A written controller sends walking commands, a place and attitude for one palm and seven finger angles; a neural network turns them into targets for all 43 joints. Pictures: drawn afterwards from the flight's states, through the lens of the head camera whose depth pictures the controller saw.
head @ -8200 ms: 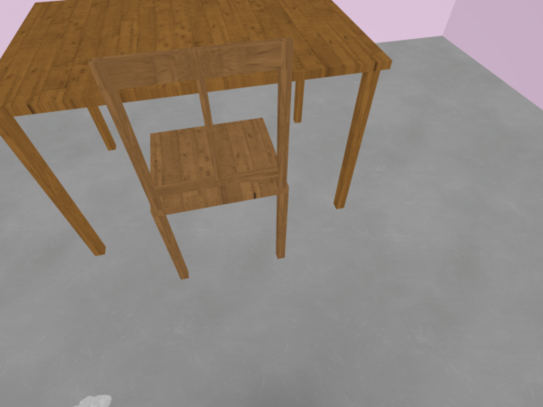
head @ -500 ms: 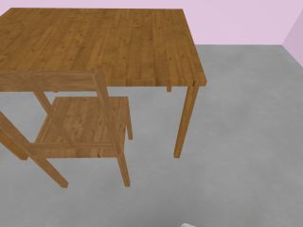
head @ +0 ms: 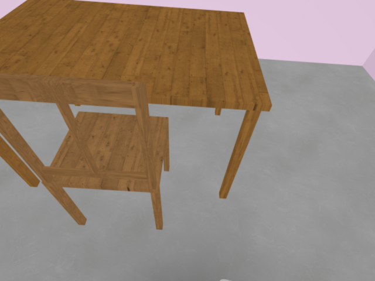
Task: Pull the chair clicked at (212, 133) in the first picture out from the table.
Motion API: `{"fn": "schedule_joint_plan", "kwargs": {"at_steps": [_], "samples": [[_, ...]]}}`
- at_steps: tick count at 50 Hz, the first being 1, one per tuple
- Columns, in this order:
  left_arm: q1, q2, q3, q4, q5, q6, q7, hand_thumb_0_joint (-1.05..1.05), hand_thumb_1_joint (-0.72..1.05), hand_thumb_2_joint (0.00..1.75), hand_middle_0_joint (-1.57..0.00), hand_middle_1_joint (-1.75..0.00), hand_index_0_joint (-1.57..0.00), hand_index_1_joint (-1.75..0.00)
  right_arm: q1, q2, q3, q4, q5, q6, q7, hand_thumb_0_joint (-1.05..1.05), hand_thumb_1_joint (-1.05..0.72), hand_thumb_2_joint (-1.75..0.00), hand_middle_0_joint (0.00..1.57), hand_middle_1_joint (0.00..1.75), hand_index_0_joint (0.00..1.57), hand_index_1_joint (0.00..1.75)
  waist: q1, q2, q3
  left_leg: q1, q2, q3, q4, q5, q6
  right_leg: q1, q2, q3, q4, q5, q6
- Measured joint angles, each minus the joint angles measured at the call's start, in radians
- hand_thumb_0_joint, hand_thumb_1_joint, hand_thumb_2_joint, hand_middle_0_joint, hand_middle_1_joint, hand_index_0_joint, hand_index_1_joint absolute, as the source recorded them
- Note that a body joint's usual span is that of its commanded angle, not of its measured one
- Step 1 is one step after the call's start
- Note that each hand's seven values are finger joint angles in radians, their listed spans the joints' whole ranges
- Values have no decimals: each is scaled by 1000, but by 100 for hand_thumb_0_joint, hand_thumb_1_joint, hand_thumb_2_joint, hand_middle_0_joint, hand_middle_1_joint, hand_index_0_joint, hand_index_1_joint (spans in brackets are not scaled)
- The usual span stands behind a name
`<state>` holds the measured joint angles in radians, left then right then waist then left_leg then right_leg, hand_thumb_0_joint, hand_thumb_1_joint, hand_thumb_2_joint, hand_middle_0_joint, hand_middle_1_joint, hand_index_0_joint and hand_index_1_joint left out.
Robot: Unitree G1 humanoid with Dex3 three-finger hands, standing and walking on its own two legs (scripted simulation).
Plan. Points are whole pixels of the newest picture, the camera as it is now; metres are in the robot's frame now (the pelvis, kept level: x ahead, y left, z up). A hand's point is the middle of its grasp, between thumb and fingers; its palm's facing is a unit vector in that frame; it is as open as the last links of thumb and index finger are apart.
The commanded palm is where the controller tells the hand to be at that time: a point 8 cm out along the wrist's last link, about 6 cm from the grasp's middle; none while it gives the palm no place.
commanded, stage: come to a stop and stand still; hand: left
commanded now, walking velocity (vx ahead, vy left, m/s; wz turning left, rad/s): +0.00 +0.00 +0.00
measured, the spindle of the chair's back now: (80, 142) +0.49 +0.35 -0.07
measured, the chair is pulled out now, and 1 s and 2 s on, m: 0.00 0.00 0.00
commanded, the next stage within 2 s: look again from close up in 1.14 s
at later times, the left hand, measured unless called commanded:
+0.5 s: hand out of the picture -0.01 +0.15 -0.16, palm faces +0.01 -0.97 -0.23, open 7.4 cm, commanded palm none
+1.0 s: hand out of the picture +0.01 +0.14 -0.17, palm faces +0.00 -0.98 -0.19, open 7.3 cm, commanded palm none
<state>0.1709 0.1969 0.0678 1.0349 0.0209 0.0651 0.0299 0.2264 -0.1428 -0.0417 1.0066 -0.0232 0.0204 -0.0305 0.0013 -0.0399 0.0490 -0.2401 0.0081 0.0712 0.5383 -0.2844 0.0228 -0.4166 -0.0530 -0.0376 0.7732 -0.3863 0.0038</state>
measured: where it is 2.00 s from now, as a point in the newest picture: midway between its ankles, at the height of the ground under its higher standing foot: outside the picture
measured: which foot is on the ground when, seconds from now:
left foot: down 0.00-1.00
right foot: up 0.00-0.16, down 0.18-1.00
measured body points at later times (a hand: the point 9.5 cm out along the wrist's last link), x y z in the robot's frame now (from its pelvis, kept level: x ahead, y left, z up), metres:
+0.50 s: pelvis -0.01 -0.02 +0.00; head -0.01 -0.05 +0.45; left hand -0.01 +0.20 -0.15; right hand +0.00 -0.24 -0.17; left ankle +0.00 +0.11 -0.73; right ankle -0.04 -0.11 -0.73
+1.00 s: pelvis +0.01 -0.03 +0.00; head +0.01 -0.03 +0.45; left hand +0.01 +0.19 -0.16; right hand +0.01 -0.25 -0.15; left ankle +0.00 +0.11 -0.73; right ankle -0.04 -0.11 -0.73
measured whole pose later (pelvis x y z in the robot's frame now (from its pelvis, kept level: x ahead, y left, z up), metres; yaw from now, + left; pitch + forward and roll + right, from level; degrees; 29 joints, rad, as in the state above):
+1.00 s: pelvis +0.01 -0.03 +0.00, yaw -1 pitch -1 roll +1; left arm 0.29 0.16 -0.01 1.09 0.01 -0.02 0.03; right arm 0.26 -0.15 0.02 1.12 -0.01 -0.01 -0.03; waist 0.00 -0.02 0.02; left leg -0.20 0.05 0.07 0.47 -0.25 -0.03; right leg -0.14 0.04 -0.05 0.48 -0.32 -0.06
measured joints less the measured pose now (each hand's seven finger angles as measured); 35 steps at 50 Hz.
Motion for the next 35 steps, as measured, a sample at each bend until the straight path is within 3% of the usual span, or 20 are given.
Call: {"fn": "schedule_joint_plan", "kwargs": {"at_steps": [4,7,9,10,14,18,35], "samples": [[48,6,-6,20,-1,-12,-5,1,91,90,-20,-30,-20,-30,-1,-3,11,17,3,3,-7,0,-92,-90,20,30,20,30,18,0,-16,24,-15,5,-88,54,6,26,17,27,89,-15,11],[86,0,-22,44,-3,-20,-3,1,91,90,-20,-30,-20,-30,-10,-10,12,29,6,-3,-5,0,-92,-90,20,30,20,30,21,9,-21,30,-24,13,-118,74,6,115,12,12,-44,-25,19],[110,-4,-34,61,-6,-32,0,1,91,90,-20,-30,-20,-30,-13,-11,14,35,12,-10,-3,0,-92,-90,20,30,20,30,22,6,-24,21,-32,23,-109,73,0,196,7,13,-212,66,19],[116,-11,-40,76,-6,-40,3,1,91,90,-20,-30,-20,-30,-19,-13,15,42,17,-12,-2,0,-92,-90,20,30,20,30,23,14,-22,15,-29,26,-96,68,-4,216,12,15,-259,80,-3],[149,-58,-69,80,0,-59,18,1,91,90,-20,-30,-20,-30,-13,-47,17,21,18,-11,12,0,-93,-90,20,30,20,30,2,86,-11,-11,9,5,-53,57,-19,216,49,-5,-265,85,-28],[178,-73,-82,46,-3,-75,10,1,91,90,-20,-30,-20,-30,27,-59,27,-5,11,-12,24,0,-92,-90,20,30,20,30,-7,103,-18,-37,15,-4,-12,38,-22,192,54,-14,-223,61,-36],[108,-25,-79,24,-13,-91,5,2,92,90,-20,-30,-20,-30,75,-8,63,95,10,-20,15,0,-91,-90,20,30,20,30,-18,39,-31,12,46,-13,-47,42,-57,240,87,-21,-261,65,-69]]}}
